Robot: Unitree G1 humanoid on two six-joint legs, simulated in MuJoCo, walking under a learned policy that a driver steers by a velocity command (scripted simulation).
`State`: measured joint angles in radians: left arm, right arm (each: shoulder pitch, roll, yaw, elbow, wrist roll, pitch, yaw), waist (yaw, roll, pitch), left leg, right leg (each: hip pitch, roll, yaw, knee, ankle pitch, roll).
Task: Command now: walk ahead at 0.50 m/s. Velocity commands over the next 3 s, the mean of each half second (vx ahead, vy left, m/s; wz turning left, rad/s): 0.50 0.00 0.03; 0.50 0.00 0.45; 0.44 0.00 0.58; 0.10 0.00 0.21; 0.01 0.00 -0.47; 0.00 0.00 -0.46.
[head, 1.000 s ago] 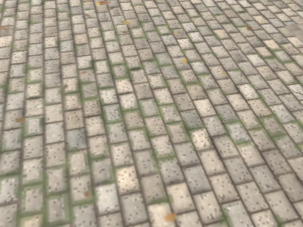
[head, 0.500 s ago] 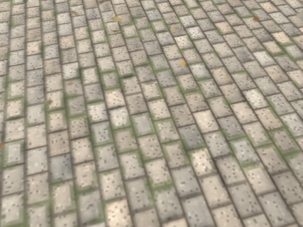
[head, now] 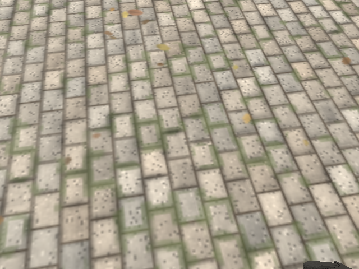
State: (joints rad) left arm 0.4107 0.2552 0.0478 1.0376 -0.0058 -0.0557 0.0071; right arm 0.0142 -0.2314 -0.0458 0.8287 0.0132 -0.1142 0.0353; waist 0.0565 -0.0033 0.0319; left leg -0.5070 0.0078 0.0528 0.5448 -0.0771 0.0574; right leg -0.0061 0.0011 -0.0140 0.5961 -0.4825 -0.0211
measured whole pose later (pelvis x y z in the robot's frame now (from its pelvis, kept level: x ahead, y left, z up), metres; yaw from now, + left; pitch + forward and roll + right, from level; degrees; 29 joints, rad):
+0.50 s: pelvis +0.28 -0.02 +0.01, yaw +1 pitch +2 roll +2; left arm -0.01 0.23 0.04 0.85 -0.02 -0.10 -0.03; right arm 0.42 -0.24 -0.06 1.01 0.02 -0.07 -0.01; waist -0.08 -0.03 0.02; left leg 0.08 -0.03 0.03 0.25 -0.37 0.01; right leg -0.54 -0.06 0.00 0.50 -0.01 -0.04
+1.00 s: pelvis +0.54 -0.01 +0.01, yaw +17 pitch +1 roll -3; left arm 0.31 0.25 0.08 0.97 0.00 -0.08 0.02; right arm 0.09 -0.24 -0.07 0.80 0.02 -0.03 0.04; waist 0.07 0.03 0.03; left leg -0.64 0.11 0.03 0.69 -0.03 0.06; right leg 0.09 0.00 -0.29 0.24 -0.33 0.02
